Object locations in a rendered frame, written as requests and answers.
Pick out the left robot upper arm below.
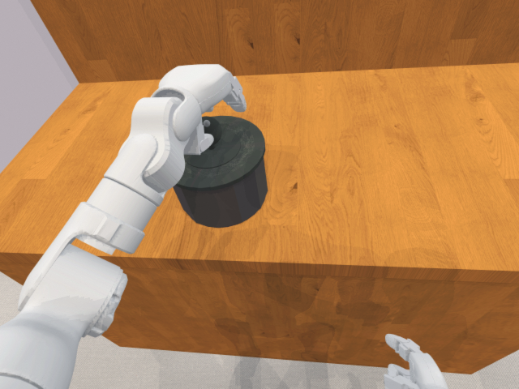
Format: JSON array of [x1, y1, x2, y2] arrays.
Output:
[[0, 244, 127, 389]]

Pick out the pot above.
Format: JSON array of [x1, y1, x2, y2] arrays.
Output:
[[173, 158, 268, 228]]

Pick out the robot right hand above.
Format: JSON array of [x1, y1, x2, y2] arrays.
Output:
[[384, 334, 448, 389]]

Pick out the lid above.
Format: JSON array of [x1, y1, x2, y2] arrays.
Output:
[[176, 116, 265, 191]]

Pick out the robot left hand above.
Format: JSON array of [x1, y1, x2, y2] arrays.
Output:
[[159, 64, 247, 155]]

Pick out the knob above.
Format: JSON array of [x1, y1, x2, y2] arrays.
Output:
[[202, 116, 222, 146]]

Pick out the table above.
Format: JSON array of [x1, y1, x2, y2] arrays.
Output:
[[0, 0, 519, 374]]

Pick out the robot left forearm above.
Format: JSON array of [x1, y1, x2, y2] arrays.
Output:
[[18, 84, 201, 311]]

